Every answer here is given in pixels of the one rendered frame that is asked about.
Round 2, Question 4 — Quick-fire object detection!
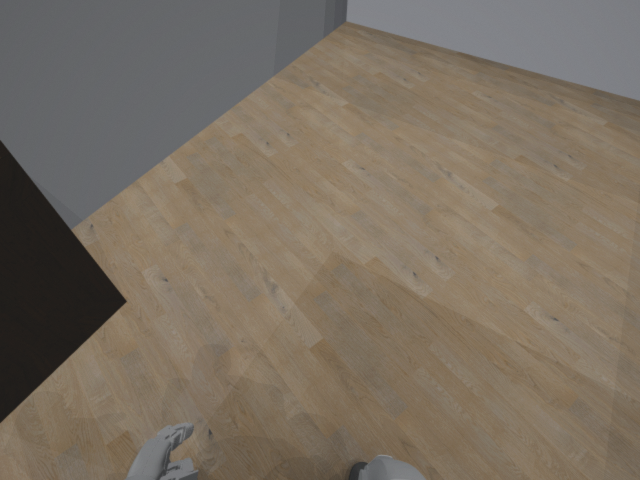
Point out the robot left hand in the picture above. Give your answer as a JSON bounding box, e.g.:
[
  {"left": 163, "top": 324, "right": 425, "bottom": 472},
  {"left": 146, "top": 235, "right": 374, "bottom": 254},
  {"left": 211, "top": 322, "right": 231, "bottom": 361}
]
[{"left": 126, "top": 423, "right": 199, "bottom": 480}]

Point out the cabinet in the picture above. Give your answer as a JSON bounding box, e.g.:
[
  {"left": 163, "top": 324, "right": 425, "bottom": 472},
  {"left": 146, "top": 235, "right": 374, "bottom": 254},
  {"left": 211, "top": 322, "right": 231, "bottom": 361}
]
[{"left": 0, "top": 140, "right": 127, "bottom": 423}]

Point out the right robot shin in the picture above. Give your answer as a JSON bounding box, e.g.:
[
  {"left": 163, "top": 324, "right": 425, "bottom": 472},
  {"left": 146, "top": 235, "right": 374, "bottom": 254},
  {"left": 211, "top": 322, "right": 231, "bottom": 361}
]
[{"left": 367, "top": 455, "right": 393, "bottom": 466}]

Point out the robot right thigh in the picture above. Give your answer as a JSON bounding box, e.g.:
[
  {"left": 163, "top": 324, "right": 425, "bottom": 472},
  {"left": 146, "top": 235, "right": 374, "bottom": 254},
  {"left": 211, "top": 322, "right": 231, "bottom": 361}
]
[{"left": 358, "top": 459, "right": 426, "bottom": 480}]

